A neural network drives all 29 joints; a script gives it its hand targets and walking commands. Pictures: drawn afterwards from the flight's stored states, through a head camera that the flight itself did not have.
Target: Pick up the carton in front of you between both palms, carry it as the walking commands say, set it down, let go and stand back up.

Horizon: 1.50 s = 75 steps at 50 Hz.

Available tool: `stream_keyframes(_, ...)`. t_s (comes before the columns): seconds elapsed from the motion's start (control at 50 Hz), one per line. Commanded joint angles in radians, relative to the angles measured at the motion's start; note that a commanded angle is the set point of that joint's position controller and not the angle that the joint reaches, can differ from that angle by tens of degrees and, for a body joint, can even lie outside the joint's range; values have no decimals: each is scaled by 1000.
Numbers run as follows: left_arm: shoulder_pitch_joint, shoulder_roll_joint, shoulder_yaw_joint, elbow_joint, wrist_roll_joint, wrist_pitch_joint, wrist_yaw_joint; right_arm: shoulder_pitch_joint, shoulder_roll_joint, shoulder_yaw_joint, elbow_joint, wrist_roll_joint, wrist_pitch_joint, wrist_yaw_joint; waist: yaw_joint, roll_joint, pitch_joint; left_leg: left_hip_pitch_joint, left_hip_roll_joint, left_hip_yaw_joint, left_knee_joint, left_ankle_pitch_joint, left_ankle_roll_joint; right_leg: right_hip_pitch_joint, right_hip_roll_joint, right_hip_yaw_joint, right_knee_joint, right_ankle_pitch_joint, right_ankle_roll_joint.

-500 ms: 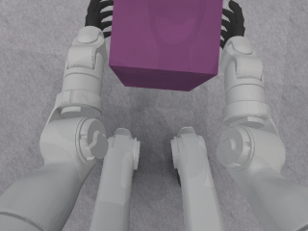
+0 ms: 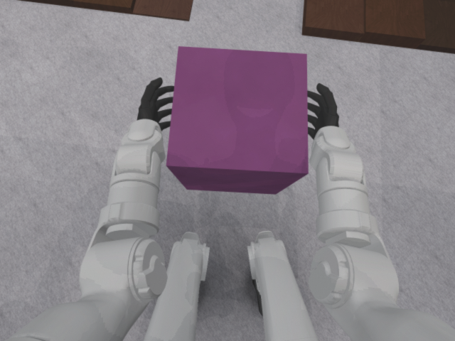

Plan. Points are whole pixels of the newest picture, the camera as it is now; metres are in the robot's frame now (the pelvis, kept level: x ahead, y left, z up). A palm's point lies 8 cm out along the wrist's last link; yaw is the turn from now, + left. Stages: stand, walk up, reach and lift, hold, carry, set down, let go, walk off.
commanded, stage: reach and lift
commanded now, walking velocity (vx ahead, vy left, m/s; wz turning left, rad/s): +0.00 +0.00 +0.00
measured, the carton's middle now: (236, 134) +0.47 -0.02 -0.11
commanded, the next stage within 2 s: hold in 1.86 s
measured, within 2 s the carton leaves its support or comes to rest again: neither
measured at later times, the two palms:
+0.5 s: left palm (108, 116) +0.40 +0.14 +0.11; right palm (372, 119) +0.40 -0.16 +0.11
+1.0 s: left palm (29, 105) +0.36 +0.15 +0.22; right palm out of the picture +0.36 -0.15 +0.22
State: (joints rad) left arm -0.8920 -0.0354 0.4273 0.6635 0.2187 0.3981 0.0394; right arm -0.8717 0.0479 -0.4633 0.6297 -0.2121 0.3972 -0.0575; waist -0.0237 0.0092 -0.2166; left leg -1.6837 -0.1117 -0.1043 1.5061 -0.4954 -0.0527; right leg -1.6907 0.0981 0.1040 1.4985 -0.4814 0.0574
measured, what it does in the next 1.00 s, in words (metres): rises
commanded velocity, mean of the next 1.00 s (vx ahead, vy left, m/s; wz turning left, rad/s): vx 0.00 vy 0.00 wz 0.00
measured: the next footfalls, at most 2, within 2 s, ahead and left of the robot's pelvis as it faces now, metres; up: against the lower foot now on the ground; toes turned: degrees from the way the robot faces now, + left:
none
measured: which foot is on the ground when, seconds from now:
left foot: down 0.00-1.00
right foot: down 0.00-1.00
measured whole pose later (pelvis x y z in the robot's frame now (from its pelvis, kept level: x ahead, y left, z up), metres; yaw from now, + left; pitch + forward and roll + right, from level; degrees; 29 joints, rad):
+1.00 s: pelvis +0.07 +0.00 +0.20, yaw +0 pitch -2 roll +0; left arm -0.27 -0.15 0.27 0.41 0.28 0.60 0.00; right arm -0.28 0.16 -0.28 0.42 -0.28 0.60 -0.01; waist 0.00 0.00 -0.07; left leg -0.19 -0.05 -0.15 0.46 -0.24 -0.01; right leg -0.20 0.05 0.14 0.46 -0.23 0.01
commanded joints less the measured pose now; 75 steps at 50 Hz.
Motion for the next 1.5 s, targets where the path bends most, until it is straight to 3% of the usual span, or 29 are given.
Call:
stream_keyframes(0.0, -591, -1099, -534, 41, -166, -38, -247, -586, 1090, 569, 72, 171, -21, 278, -8, 13, -847, 539, -66, 141, -226, 241, 14, 595, 69, -146, -211, 272, -23)
stream_keyframes(0.28, -315, -1128, -586, -1, -139, -78, -238, -310, 1110, 614, 48, 139, -61, 277, 0, -1, -664, 849, -42, 75, -510, 298, 29, 893, 51, -88, -493, 310, -37)
stream_keyframes(0.48, -104, -1125, -656, -72, -139, -66, -242, -96, 1116, 681, -6, 137, -50, 277, 6, -2, -502, 1109, -17, 39, -730, 400, 34, 1157, 30, -46, -713, 409, -45)
stream_keyframes(0.68, 88, -1113, -730, -174, -162, 17, -252, 91, 1107, 759, -108, 161, 28, 282, 19, -8, -315, 1380, 5, 21, -949, 532, 36, 1425, 8, -23, -935, 534, -45)
stream_keyframes(0.8, 170, -1103, -775, -273, -191, 111, -262, 163, 1089, 810, -215, 186, 119, 286, 25, -7, -175, 1515, 15, 19, -1067, 539, 35, 1545, -1, -22, -1055, 531, -40)
stream_keyframes(0.9, 176, -1074, -711, -263, -164, 176, -276, 176, 1067, 743, -205, 157, 182, 295, 23, -10, -1, 1519, 22, 28, -1128, 394, 39, 1545, -6, -27, -1116, 386, -45)
stream_keyframes(1.0, 78, -1081, -667, -242, -150, 184, -294, 77, 1080, 696, -185, 143, 191, 310, 22, -10, 35, 1503, 26, 36, -1129, 287, 49, 1536, -11, -36, -1118, 281, -53)
stream_keyframes(1.16, 1, -1097, -685, -257, -155, 182, -298, -6, 1104, 723, -202, 155, 190, 315, 28, -9, -40, 1532, 24, 41, -1118, 298, 49, 1575, -11, -39, -1107, 297, -50)
stream_keyframes(1.48, 102, -1070, -710, -335, -170, 217, -290, 98, 1072, 742, -279, 165, 222, 305, 24, -8, -55, 1608, 16, 36, -1152, 456, 36, 1646, 0, -36, -1139, 457, -40)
